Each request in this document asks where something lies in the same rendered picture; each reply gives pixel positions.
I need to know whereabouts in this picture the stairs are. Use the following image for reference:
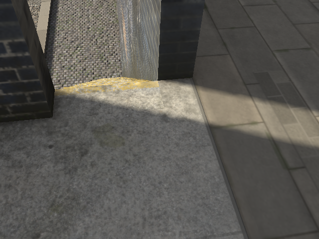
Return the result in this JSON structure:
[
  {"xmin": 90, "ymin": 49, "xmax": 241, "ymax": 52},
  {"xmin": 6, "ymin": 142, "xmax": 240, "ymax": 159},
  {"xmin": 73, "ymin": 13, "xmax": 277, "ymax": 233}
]
[{"xmin": 63, "ymin": 77, "xmax": 152, "ymax": 89}]

